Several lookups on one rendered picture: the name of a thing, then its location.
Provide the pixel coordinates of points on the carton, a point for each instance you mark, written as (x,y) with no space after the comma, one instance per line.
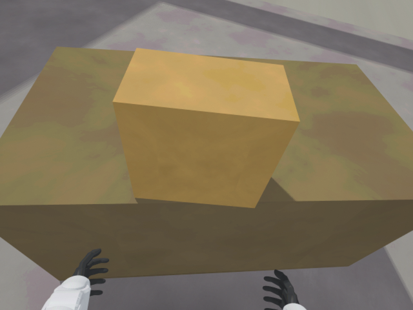
(203,129)

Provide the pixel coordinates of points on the robot right hand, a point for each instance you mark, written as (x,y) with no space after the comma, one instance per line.
(286,292)

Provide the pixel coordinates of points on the robot left forearm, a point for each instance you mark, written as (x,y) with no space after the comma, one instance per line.
(72,294)

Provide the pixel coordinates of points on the pedestal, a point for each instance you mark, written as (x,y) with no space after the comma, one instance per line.
(342,189)

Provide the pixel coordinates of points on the robot left hand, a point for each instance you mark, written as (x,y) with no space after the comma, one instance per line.
(84,269)

